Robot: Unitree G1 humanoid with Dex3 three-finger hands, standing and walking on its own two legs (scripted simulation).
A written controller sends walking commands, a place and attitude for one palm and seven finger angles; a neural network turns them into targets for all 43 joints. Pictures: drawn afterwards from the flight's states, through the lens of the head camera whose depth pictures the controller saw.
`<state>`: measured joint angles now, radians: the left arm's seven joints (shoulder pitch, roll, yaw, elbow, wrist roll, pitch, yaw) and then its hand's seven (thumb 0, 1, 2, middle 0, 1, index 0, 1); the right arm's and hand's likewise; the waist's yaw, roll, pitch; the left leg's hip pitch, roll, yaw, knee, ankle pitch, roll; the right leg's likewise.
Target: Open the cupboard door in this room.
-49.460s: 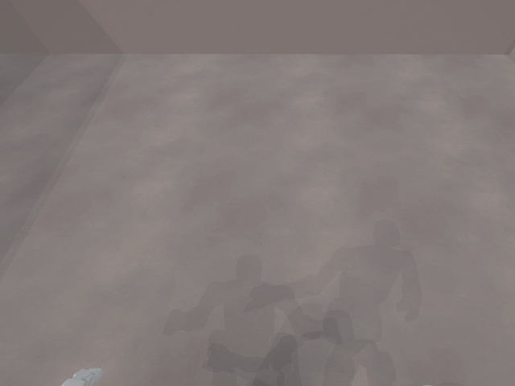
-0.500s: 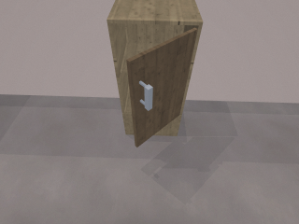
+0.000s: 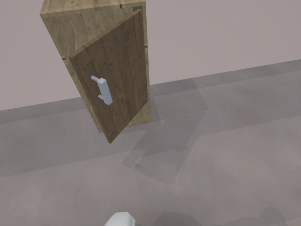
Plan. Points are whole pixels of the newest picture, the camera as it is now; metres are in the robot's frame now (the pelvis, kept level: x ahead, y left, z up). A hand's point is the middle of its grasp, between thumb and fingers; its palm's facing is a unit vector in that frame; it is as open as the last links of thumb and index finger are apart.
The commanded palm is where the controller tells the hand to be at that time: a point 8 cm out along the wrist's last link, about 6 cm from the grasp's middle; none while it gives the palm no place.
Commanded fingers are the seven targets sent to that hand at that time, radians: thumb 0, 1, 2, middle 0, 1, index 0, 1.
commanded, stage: walk to a spot facing it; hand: left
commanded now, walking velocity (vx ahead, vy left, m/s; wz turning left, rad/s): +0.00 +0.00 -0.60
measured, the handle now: (101, 90) +0.58 +0.25 -0.05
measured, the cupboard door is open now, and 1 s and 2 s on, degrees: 44 44 44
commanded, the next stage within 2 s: none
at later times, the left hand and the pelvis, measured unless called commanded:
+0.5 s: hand (90, 216) +0.16 +0.21 -0.17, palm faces -0.26 -0.92 -0.29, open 7.4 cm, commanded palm none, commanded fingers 0.00 0.90 0.90 -0.20 -0.30 -0.20 -0.30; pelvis +0.00 +0.01 -0.03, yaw -17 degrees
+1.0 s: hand (129, 195) +0.22 +0.10 -0.17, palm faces -0.60 -0.77 -0.21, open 7.4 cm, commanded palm none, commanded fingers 0.00 0.90 0.90 -0.20 -0.30 -0.20 -0.30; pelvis +0.01 +0.00 -0.01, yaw -36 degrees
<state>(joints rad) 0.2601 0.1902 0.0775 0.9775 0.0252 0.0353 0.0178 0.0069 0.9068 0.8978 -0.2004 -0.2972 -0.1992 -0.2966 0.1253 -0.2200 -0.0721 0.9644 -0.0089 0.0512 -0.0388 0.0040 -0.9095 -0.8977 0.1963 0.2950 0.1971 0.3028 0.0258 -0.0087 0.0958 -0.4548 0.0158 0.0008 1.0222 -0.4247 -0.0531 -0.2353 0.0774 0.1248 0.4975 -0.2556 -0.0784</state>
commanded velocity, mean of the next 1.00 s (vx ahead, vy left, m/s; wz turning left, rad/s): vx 0.04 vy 0.00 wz -0.60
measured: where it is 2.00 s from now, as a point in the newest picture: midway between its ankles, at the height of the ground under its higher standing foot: outside the picture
